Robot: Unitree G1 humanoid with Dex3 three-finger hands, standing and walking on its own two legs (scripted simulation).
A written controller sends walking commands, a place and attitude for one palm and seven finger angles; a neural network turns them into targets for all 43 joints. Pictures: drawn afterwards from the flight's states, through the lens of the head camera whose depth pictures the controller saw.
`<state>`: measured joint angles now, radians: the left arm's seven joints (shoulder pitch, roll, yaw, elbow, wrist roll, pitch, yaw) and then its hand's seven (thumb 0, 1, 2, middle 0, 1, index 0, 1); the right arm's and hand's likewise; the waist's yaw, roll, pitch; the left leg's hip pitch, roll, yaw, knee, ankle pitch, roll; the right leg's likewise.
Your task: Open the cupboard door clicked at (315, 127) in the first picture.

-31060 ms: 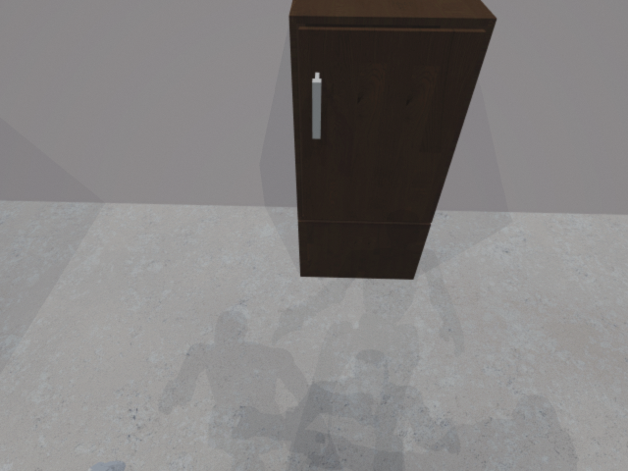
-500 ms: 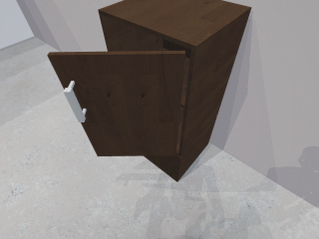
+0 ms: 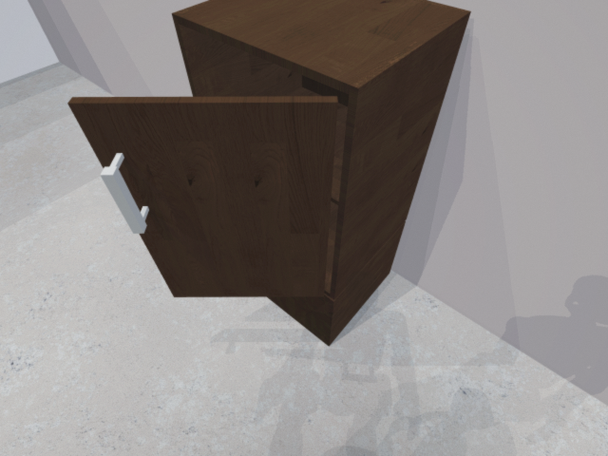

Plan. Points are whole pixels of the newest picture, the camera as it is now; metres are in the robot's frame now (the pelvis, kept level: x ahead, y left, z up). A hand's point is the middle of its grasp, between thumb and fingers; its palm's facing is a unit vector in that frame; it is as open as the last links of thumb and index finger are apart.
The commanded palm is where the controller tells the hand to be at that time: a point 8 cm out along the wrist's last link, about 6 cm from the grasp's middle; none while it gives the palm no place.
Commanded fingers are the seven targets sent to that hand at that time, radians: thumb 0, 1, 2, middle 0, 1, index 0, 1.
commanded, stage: come to a stop and stand still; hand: left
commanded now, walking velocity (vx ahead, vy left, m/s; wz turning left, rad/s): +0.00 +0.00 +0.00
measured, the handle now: (129, 194) +0.53 +0.36 +0.00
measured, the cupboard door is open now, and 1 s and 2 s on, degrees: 40 40 40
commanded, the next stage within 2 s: look again from close up in 0.12 s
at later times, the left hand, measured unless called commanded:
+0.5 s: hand out of the picture +0.01 +0.17 -0.17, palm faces +0.03 -0.98 -0.21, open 7.3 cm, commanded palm none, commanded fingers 0.00 0.90 0.90 -0.20 -0.30 -0.20 -0.30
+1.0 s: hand out of the picture +0.01 +0.18 -0.18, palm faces +0.06 -0.97 -0.22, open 7.3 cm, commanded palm none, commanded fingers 0.00 0.90 0.90 -0.20 -0.30 -0.20 -0.30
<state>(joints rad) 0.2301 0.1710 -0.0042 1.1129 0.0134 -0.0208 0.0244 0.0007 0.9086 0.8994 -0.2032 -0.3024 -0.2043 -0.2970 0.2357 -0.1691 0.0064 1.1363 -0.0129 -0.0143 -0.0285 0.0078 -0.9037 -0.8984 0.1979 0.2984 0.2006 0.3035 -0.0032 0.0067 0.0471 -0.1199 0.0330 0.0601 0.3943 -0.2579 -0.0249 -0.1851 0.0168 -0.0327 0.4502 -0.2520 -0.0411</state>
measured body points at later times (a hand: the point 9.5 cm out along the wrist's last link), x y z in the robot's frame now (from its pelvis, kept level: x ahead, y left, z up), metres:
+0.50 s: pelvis +0.00 -0.01 +0.00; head +0.02 -0.01 +0.45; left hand +0.01 +0.22 -0.16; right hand +0.01 -0.22 -0.16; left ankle -0.03 +0.13 -0.74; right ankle -0.01 -0.09 -0.74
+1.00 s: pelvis +0.00 +0.01 +0.00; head +0.01 +0.00 +0.45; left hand +0.01 +0.24 -0.16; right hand +0.00 -0.22 -0.17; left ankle -0.03 +0.13 -0.74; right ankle -0.01 -0.09 -0.74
